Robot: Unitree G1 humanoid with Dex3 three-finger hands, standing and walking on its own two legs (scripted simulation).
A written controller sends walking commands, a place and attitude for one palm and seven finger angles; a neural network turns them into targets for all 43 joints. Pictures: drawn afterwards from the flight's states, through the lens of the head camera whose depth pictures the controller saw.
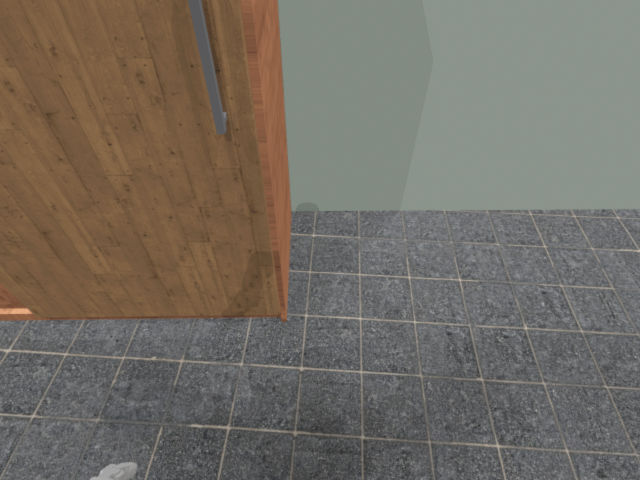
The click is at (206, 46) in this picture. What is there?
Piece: wardrobe's sliding door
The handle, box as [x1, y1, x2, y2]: [188, 0, 226, 133]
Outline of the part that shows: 188,0 217,133 224,133 226,129 226,113 223,112 221,108 200,0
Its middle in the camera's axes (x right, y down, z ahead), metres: -0.19 -0.32 +0.66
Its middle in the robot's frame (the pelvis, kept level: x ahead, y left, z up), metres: +0.72 +0.24 +0.20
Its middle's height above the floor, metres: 0.97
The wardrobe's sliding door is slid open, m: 0.00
